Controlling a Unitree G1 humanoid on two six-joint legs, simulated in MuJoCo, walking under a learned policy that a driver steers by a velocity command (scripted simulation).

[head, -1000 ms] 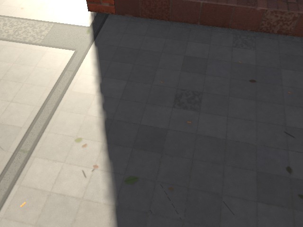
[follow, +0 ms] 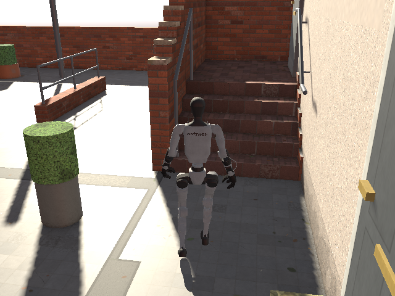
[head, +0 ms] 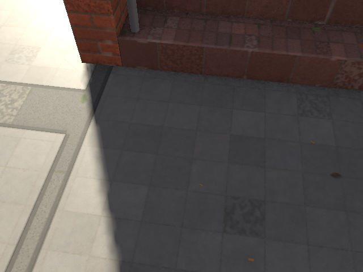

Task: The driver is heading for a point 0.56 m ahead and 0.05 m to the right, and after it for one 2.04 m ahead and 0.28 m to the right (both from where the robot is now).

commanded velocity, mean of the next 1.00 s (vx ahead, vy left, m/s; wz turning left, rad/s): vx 0.28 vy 0.00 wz -0.31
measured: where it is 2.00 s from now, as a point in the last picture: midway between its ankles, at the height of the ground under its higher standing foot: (217, 210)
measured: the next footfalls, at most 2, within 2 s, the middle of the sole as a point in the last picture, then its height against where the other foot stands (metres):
left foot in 0.40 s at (161, 270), level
right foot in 0.76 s outside the picture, level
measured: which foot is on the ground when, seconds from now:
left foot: up 0.00-0.38, down 0.40-1.00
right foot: down 0.00-0.42, up 0.44-0.74, down 0.76-1.00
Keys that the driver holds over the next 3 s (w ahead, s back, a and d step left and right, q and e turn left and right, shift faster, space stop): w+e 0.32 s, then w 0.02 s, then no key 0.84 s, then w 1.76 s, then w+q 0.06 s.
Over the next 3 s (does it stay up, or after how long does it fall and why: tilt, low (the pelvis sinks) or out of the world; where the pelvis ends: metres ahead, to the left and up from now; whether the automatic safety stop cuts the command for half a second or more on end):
stays up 1.11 -0.28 0.03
